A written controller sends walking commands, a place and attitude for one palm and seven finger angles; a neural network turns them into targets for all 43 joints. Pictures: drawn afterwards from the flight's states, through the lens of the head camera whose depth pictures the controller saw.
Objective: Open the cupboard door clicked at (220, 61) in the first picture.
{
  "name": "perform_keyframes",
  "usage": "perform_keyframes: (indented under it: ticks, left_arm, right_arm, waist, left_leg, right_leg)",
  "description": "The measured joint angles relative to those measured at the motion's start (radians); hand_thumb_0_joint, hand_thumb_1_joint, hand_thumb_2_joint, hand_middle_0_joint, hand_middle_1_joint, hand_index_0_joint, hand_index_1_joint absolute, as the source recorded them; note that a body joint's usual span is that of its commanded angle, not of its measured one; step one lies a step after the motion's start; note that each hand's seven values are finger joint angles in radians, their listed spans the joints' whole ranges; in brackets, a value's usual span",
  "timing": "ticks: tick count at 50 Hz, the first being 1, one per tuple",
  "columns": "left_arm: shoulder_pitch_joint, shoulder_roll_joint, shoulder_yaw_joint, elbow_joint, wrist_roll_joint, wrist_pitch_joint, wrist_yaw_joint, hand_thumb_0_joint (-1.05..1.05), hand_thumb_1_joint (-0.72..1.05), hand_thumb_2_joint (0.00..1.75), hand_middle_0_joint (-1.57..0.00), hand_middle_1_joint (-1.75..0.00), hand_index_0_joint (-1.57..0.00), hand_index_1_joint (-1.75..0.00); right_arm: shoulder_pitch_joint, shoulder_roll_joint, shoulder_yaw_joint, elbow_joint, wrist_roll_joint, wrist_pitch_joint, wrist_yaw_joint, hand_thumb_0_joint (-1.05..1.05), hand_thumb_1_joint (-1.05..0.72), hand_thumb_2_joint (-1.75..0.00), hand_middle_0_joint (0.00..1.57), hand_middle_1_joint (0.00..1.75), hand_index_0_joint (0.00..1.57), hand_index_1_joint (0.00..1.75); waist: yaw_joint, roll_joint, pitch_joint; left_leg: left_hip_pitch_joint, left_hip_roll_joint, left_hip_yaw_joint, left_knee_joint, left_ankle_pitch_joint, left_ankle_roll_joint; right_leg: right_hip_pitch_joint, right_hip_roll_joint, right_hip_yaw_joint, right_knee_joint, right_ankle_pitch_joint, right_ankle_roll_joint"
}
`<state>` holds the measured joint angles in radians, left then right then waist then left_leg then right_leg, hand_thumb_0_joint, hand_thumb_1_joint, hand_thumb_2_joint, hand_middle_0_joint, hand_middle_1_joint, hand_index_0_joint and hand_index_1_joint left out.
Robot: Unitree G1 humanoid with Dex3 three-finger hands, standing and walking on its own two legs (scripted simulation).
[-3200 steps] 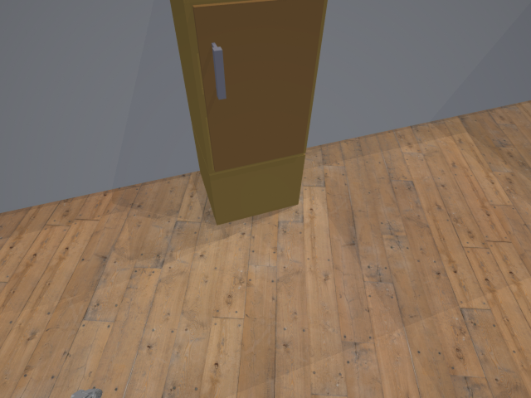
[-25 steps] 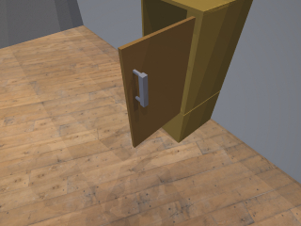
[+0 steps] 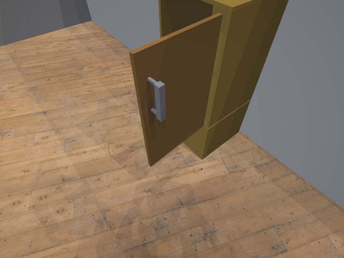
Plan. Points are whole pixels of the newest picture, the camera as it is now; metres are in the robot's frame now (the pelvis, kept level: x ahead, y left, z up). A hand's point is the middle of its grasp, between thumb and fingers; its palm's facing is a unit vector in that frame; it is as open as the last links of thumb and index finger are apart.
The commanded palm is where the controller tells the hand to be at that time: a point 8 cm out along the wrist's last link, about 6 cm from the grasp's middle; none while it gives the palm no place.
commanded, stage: look to check the result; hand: left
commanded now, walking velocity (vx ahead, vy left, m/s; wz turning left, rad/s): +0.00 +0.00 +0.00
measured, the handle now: (156, 99) +0.58 +0.09 +0.01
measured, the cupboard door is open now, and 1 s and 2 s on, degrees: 94 94 94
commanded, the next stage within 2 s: stand and wait in 0.22 s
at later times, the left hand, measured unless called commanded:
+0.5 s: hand out of the picture +0.04 +0.20 -0.17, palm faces +0.01 -0.97 -0.25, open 7.3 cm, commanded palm none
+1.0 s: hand out of the picture +0.05 +0.20 -0.17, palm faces +0.01 -0.96 -0.28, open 7.3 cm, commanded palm none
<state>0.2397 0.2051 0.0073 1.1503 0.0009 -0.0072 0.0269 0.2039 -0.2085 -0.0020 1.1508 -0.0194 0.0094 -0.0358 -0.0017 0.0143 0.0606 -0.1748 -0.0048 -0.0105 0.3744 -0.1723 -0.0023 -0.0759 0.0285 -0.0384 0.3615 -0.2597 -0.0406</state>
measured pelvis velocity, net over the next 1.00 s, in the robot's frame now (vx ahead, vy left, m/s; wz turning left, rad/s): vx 0.01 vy -0.01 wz -0.01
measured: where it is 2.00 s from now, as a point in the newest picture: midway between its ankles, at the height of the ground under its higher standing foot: outside the picture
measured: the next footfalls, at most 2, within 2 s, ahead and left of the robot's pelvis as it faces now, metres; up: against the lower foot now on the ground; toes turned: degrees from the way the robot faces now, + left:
none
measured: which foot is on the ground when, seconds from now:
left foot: down 0.00-1.00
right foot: down 0.00-1.00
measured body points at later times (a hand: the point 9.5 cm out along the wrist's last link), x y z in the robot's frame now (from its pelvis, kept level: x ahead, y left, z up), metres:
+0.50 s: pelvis +0.01 +0.00 +0.00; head +0.02 -0.01 +0.45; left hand +0.04 +0.25 -0.15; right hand +0.05 -0.26 -0.16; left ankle +0.02 +0.12 -0.74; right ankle -0.04 -0.09 -0.75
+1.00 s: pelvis +0.01 -0.01 +0.00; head +0.03 -0.02 +0.45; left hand +0.05 +0.25 -0.15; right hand +0.05 -0.27 -0.16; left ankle +0.02 +0.12 -0.74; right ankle -0.04 -0.09 -0.75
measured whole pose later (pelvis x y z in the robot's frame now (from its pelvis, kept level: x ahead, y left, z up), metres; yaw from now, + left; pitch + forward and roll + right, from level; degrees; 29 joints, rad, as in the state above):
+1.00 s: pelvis +0.01 -0.01 +0.00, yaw -1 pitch -2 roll +1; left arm 0.20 0.23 0.01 1.14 0.00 -0.02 0.02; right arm 0.17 -0.25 0.00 1.14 -0.02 0.00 -0.03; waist 0.00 0.01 0.05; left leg -0.14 0.01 0.00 0.34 -0.18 -0.01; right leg -0.04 0.04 -0.03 0.33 -0.26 -0.05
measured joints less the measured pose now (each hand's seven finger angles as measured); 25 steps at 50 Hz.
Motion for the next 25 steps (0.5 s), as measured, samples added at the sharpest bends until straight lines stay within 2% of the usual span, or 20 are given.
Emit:
perform_keyframes:
  ticks: [25]
  left_arm:
    - [-0.038,0.004,0.0,-0.016,0.002,-0.009,-0.003,0.0,0.91,0.9,-0.2,-0.3,-0.2,-0.3]
  right_arm:
    - [-0.035,-0.02,0.0,-0.014,-0.001,-0.008,0.001,0.01,-0.9,-0.9,0.2,0.3,0.2,0.3]
  waist:
    - [0.0,-0.002,-0.016]
  left_leg:
    - [0.02,0.004,0.003,-0.019,-0.003,-0.006]
  right_leg:
    - [0.018,0.004,0.004,-0.018,-0.001,-0.005]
